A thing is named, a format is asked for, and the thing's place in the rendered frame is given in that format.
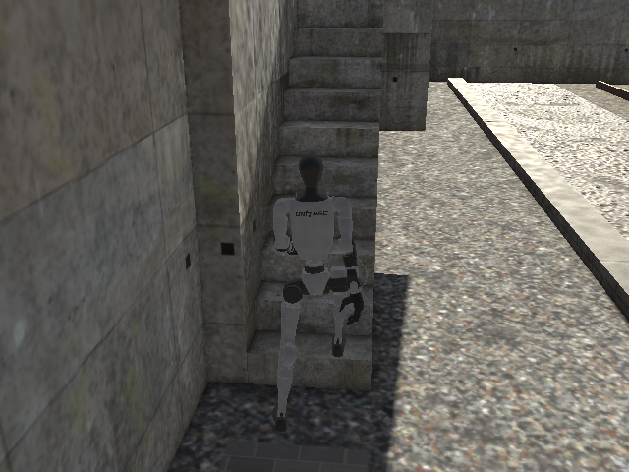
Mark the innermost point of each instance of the stairs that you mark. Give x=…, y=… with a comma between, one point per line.
x=331, y=110

